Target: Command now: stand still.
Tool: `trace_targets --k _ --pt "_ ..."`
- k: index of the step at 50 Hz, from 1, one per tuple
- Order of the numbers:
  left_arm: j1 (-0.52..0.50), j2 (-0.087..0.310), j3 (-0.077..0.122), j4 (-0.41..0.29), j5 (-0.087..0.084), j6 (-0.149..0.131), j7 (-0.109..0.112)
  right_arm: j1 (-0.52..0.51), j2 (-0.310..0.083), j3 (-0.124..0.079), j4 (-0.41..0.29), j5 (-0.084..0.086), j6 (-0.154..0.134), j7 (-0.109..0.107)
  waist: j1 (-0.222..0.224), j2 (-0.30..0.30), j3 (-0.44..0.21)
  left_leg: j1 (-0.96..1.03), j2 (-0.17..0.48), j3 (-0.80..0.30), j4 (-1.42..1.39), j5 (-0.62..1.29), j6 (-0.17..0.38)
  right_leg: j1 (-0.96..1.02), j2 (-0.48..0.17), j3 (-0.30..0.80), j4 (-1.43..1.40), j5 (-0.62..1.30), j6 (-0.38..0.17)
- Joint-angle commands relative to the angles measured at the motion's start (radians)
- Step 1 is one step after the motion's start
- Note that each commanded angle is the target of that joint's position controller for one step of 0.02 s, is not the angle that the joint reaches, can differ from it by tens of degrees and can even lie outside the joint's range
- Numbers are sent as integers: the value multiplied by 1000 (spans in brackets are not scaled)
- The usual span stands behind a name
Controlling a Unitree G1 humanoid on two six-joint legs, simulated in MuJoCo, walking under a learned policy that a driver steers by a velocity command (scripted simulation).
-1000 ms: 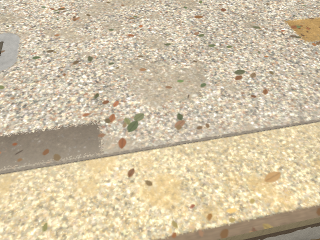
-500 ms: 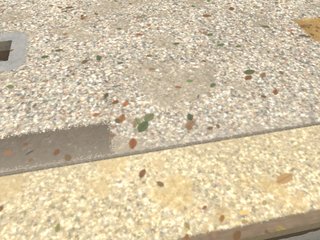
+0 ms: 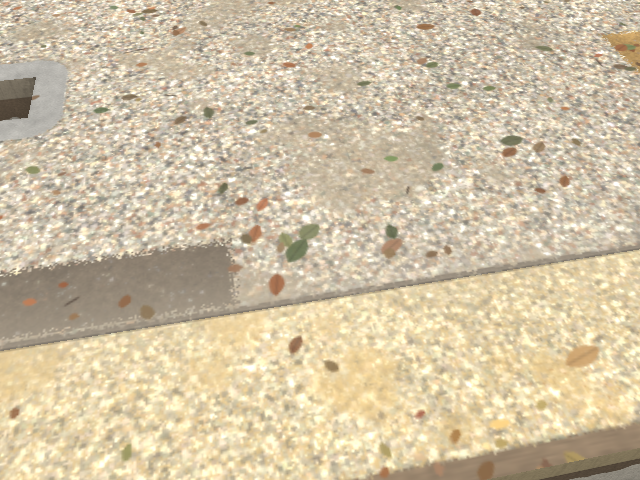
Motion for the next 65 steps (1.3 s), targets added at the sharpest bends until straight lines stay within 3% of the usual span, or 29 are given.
trace_targets --k 1,50,52,54,55,57,59,61,62,63,65 --pt "12 116 18 -24 0 -8 3 33 -116 -20 -24 0 -4 -4 1 11 -3 -40 120 -79 -47 182 48 23 -12 -3 -20 56 -60" --pt "34 114 26 -8 -5 -10 4 86 -96 -35 -13 3 -19 -17 -2 16 6 -38 127 -62 -47 175 38 39 -4 1 -46 75 -84" --pt "38 105 24 -5 -7 -8 6 96 -99 -37 -7 7 -18 -21 -7 25 1 -45 123 -79 -89 -80 47 38 18 -19 -37 -56 -84" --pt "22 109 29 -15 -12 -14 8 90 -143 -56 -21 11 -17 -29 -21 76 50 -63 155 -148 -140 -337 86 -43 64 -69 55 -204 -84" --pt "12 114 29 -28 -26 -24 3 92 -179 -67 -41 27 -18 -26 -27 107 76 -56 203 -210 -182 -411 121 -102 77 -87 115 -223 -88" --pt "-4 84 26 -41 -21 -43 -9 105 -206 -84 -49 30 -30 -36 -38 140 125 -38 309 -309 -217 -403 172 -204 42 -71 265 -223 -99" --pt "-8 90 31 -58 -27 -58 -26 133 -192 -91 -48 27 -42 -45 -43 134 136 44 366 -326 -216 -298 196 -322 4 -36 377 -284 -114" --pt "-1 103 40 -74 -40 -70 -39 137 -187 -98 -55 43 -47 -46 -34 122 131 91 365 -291 -194 -242 185 -360 -14 -36 377 -300 -125" --pt "-1 97 41 -89 -44 -75 -49 132 -163 -91 -66 50 -56 -35 -24 122 104 74 368 -261 -190 -209 178 -311 -13 -42 364 -279 -128" --pt "55 93 43 -71 -43 -80 -57 127 -163 -95 -63 45 -54 -23 3 128 72 17 355 -213 -167 -162 181 -213 -3 -65 400 -247 -129" --pt "137 88 52 -39 -38 -85 -62 72 -161 -93 -88 47 -57 -13 67 120 69 -150 292 -127 -79 -94 154 -15 51 -133 340 -184 -146"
